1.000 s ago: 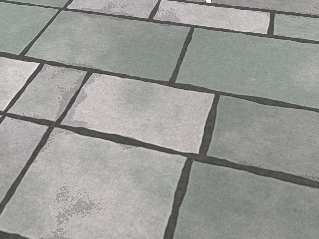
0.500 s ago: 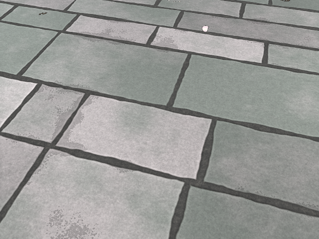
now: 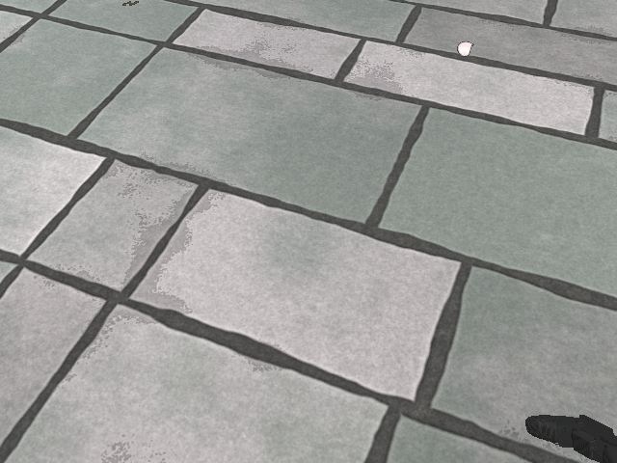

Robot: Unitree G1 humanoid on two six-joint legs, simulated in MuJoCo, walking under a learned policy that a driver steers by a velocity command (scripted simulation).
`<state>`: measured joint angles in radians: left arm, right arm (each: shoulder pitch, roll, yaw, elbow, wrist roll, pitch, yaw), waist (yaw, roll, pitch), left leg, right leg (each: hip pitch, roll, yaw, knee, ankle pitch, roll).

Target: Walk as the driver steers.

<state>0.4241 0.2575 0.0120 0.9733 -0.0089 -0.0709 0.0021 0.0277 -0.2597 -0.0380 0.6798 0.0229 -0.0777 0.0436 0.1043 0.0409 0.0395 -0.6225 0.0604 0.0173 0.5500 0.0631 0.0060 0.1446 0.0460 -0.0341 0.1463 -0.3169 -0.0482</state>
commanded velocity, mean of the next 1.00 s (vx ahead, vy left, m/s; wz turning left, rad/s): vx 0.34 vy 0.00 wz -0.12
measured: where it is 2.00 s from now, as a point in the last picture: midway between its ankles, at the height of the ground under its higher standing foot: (438, 379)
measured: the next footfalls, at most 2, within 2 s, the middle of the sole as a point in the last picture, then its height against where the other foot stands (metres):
left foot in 0.10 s outside the picture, level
right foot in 0.60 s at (425, 428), level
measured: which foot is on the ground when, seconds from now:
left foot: up 0.00-0.08, down 0.10-0.62, up 0.64-1.00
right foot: down 0.00-0.12, up 0.14-0.58, down 0.60-1.00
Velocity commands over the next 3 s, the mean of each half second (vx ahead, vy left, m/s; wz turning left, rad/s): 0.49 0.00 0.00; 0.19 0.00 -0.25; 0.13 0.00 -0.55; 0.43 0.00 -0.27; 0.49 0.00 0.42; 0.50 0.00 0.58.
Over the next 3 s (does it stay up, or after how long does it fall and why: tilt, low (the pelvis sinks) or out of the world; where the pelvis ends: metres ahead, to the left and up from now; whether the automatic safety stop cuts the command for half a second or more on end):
stays up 1.20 -0.37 -0.02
